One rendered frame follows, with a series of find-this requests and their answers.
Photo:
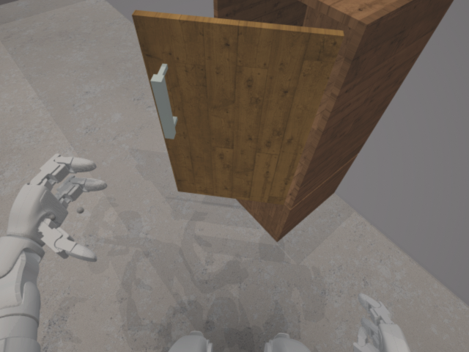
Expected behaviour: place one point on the robot left shin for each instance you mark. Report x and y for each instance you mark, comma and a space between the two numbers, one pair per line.
196, 333

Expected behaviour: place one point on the left robot forearm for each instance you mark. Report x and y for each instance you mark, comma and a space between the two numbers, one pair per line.
19, 296

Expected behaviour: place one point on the right robot hand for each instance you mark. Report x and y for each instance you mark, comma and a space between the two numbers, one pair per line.
386, 336

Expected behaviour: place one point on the left robot hand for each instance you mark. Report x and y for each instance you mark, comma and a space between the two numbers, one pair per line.
35, 203

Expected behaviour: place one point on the robot left thigh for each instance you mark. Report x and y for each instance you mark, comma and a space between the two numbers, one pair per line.
192, 343

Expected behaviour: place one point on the handle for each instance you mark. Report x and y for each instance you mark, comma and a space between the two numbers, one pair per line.
159, 88

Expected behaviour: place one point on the cupboard door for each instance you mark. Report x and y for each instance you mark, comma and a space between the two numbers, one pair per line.
245, 95

